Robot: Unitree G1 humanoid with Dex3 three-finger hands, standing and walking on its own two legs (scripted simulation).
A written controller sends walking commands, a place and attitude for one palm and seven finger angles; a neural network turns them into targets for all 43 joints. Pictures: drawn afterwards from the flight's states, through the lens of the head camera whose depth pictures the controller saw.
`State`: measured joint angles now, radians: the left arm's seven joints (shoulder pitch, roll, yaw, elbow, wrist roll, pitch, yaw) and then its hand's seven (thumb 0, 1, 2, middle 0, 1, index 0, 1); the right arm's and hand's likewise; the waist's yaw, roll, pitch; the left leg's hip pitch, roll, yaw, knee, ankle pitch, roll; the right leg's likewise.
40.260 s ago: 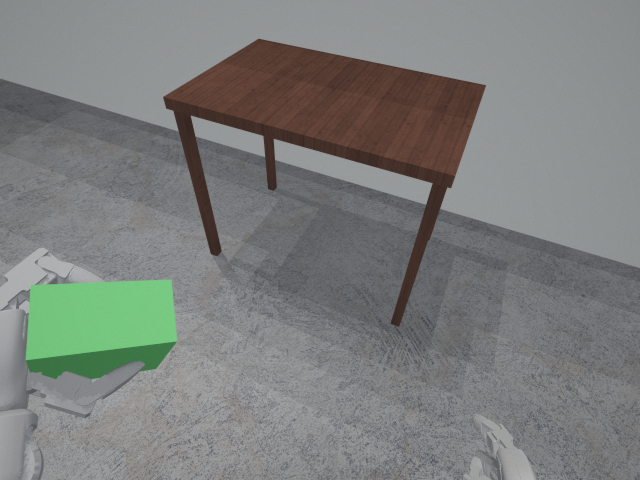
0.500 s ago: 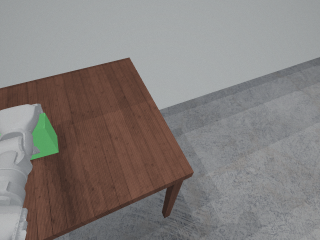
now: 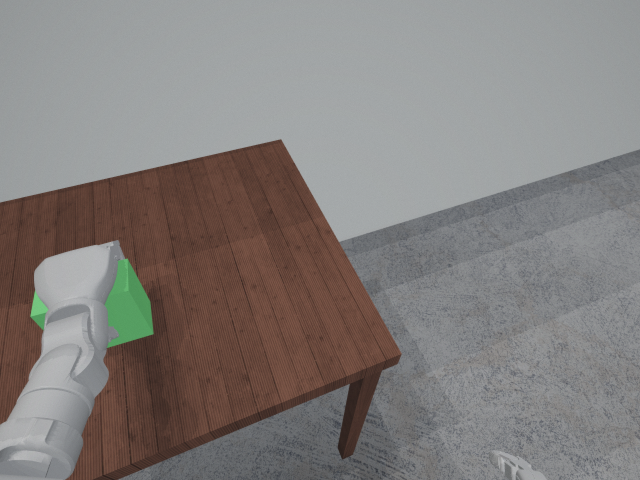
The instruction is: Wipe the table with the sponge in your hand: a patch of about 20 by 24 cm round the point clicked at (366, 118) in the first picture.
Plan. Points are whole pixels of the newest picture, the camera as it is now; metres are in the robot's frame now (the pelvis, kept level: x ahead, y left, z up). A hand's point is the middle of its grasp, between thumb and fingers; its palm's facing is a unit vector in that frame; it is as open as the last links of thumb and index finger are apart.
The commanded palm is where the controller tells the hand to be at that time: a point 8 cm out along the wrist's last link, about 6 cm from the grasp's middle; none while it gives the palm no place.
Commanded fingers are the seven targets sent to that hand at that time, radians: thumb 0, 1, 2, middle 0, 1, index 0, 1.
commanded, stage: wipe back along the first lane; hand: left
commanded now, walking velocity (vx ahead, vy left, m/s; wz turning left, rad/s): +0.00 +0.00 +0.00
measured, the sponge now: (103, 315) +0.32 +0.34 -0.02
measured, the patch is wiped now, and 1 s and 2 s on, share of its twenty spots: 1.00 1.00 1.00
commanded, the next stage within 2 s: lift the sponge slowly off the table in 0.82 s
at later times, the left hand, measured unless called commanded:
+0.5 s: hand (102, 333) +0.28 +0.30 +0.02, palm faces -0.03 -0.04 -1.00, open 10.1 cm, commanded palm +0.24 +0.29 +0.04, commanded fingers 0.00 0.10 1.30 -1.20 -1.60 -1.20 -1.60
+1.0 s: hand (111, 365) +0.24 +0.28 +0.02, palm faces -0.04 -0.05 -1.00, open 10.1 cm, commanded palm +0.20 +0.27 +0.05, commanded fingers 0.00 0.10 1.30 -1.20 -1.60 -1.20 -1.60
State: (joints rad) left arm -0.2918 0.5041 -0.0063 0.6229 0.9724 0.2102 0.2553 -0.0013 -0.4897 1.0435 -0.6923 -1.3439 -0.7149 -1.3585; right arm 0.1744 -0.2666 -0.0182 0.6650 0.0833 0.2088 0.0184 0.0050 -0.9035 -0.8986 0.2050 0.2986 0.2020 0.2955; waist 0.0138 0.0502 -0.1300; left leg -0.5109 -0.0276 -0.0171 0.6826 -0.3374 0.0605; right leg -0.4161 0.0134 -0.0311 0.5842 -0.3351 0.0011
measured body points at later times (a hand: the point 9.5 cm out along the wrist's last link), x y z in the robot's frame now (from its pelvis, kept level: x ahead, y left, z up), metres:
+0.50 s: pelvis +0.00 -0.01 +0.00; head +0.02 -0.02 +0.45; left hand +0.28 +0.30 +0.07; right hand +0.18 -0.25 -0.11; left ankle +0.00 +0.08 -0.72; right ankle -0.03 -0.14 -0.72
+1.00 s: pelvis +0.00 -0.03 +0.00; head +0.01 -0.05 +0.45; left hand +0.24 +0.27 +0.07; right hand +0.20 -0.26 -0.10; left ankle +0.00 +0.08 -0.72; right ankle -0.03 -0.14 -0.72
